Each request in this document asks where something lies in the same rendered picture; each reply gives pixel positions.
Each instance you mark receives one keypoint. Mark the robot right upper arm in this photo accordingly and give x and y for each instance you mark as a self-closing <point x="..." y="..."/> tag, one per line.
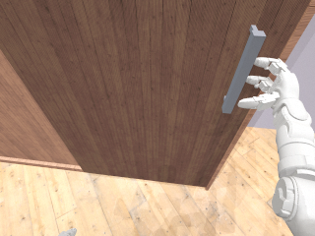
<point x="294" y="202"/>

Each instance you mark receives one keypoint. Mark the wardrobe door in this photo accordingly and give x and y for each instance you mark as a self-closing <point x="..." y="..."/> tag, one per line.
<point x="135" y="88"/>
<point x="25" y="132"/>

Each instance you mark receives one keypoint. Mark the handle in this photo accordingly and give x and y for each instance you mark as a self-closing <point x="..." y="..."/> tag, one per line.
<point x="247" y="60"/>

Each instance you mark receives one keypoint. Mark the right robot forearm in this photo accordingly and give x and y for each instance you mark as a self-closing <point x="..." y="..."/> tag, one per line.
<point x="295" y="140"/>

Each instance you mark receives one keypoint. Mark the right robot hand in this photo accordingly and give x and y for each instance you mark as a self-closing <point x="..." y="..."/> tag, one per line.
<point x="285" y="86"/>

